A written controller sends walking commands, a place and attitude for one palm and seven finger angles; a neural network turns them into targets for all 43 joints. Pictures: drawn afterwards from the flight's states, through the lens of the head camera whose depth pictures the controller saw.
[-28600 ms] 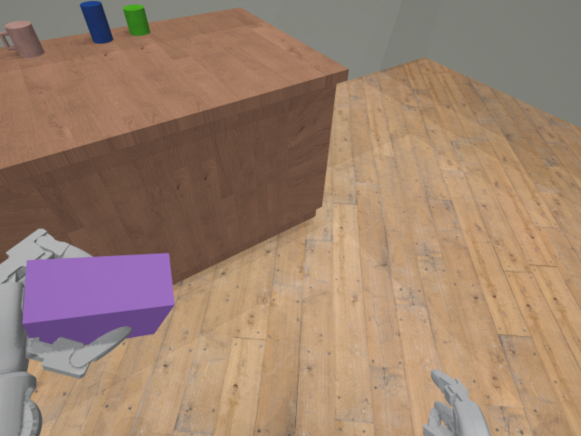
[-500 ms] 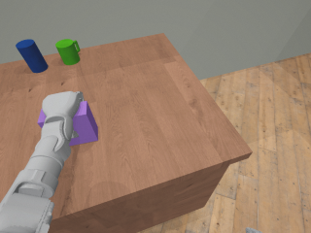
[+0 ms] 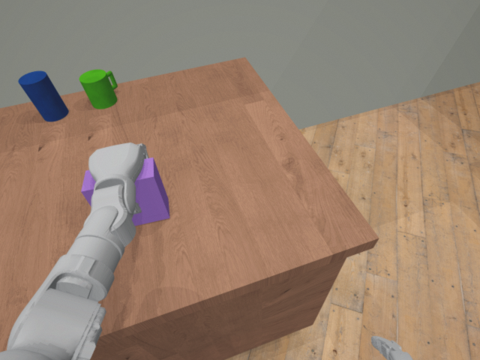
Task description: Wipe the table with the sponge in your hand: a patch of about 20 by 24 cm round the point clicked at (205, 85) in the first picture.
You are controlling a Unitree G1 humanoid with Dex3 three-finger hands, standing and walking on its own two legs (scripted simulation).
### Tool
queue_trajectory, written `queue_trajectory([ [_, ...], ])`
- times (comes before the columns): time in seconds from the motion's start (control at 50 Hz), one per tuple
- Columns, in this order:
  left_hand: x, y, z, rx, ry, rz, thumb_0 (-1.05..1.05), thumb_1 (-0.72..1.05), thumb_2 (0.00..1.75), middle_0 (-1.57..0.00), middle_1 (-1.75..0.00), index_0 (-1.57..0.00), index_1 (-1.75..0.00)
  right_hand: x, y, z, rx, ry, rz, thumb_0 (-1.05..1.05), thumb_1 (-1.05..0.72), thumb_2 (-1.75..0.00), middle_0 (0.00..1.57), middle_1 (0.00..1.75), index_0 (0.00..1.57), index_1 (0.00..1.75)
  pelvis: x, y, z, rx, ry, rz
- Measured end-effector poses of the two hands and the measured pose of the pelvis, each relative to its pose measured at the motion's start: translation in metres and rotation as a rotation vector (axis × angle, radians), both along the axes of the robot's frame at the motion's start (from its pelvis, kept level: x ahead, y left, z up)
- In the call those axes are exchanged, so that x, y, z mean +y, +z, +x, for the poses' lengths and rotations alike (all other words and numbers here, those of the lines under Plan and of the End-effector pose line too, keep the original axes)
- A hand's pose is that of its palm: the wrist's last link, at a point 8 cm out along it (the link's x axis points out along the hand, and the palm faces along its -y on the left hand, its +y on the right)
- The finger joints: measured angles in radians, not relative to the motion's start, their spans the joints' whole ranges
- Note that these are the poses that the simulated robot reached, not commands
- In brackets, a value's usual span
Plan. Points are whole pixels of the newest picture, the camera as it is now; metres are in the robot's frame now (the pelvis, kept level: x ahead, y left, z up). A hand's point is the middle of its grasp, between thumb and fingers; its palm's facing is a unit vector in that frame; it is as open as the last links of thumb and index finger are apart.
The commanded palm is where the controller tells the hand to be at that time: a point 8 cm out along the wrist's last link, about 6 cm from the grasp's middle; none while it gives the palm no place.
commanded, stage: wipe back along the middle lane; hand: left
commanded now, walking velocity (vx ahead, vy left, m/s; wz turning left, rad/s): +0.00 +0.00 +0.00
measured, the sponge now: (133, 202) +0.39 +0.25 +0.02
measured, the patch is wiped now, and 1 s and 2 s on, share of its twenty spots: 0.40 0.75 0.85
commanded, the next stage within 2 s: slide across to the third lane in 1.54 s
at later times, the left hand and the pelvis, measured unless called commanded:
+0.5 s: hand (127, 207) +0.35 +0.23 +0.07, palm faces -0.03 -0.04 -1.00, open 9.9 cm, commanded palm +0.32 +0.22 +0.11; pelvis -0.01 -0.01 +0.00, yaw +0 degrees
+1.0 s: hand (130, 226) +0.31 +0.21 +0.07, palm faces +0.03 -0.07 -1.00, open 9.9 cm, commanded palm +0.27 +0.20 +0.11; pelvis -0.01 +0.00 +0.00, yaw -1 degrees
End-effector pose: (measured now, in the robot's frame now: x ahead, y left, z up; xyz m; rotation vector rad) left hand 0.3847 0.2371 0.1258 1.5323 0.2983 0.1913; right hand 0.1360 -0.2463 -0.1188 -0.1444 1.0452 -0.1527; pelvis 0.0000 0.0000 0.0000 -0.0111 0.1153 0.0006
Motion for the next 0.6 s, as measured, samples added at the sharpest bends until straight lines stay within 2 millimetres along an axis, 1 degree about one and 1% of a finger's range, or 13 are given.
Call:
queue_trajectory([
  [0.08, -0.004, -0.001, -0.004, -0.011, 0.002, 0.003, 0.0, -0.48, 1.05, -0.75, -1.36, -0.75, -1.36, -0.01, 0.0, -0.007, 0.012, -0.021, -0.002, 0.0, -0.91, -0.9, 0.2, 0.3, 0.2, 0.3, -0.003, 0.001, 0.002, -0.003, -0.011, 0.003],
  [0.14, -0.006, -0.001, -0.012, -0.026, 0.005, -0.001, 0.0, -0.47, 1.05, -0.74, -1.37, -0.75, -1.37, -0.015, 0.0, -0.009, 0.011, -0.03, -0.001, 0.0, -0.91, -0.9, 0.2, 0.3, 0.2, 0.3, -0.005, 0.001, 0.003, -0.01, -0.017, 0.004],
  [0.2, -0.006, -0.002, -0.02, -0.033, 0.016, -0.004, 0.0, -0.47, 1.05, -0.74, -1.37, -0.74, -1.37, -0.018, 0.002, -0.007, 0.004, -0.032, -0.002, 0.01, -0.91, -0.9, 0.2, 0.3, 0.2, 0.3, -0.007, 0.002, 0.003, -0.02, -0.018, 0.005],
  [0.28, -0.005, -0.002, -0.031, -0.032, 0.032, -0.007, 0.0, -0.47, 1.05, -0.73, -1.38, -0.74, -1.38, -0.019, 0.006, 0.001, -0.026, -0.025, -0.003, 0.01, -0.91, -0.9, 0.2, 0.3, 0.2, 0.3, -0.008, 0.002, 0.001, -0.032, -0.016, 0.006],
  [0.38, -0.007, -0.002, -0.042, -0.029, 0.031, -0.011, 0.0, -0.46, 1.05, -0.72, -1.39, -0.73, -1.39, -0.014, 0.014, 0.017, -0.083, -0.004, 0.003, 0.01, -0.91, -0.9, 0.2, 0.3, 0.2, 0.3, -0.009, 0.002, -0.003, -0.043, -0.013, 0.006],
  [0.48, -0.012, -0.003, -0.052, -0.034, 0.014, -0.004, 0.0, -0.46, 1.05, -0.72, -1.39, -0.73, -1.39, -0.004, 0.019, 0.031, -0.132, 0.027, 0.02, 0.01, -0.91, -0.9, 0.2, 0.3, 0.2, 0.3, -0.008, 0.002, -0.006, -0.05, -0.008, 0.007],
  [0.6, -0.017, -0.003, -0.062, -0.048, 0.006, -0.006, 0.01, -0.46, 1.05, -0.72, -1.39, -0.73, -1.39, 0.009, 0.022, 0.041, -0.161, 0.053, 0.044, 0.01, -0.91, -0.9, 0.2, 0.3, 0.2, 0.3, -0.006, 0.002, -0.009, -0.058, -0.007, 0.007],
])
